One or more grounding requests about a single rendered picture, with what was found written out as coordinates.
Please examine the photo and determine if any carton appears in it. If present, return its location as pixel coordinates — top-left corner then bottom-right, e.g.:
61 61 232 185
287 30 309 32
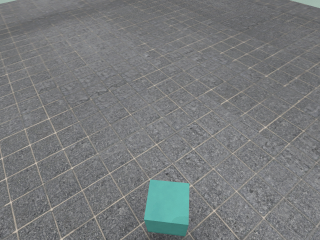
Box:
144 179 190 237

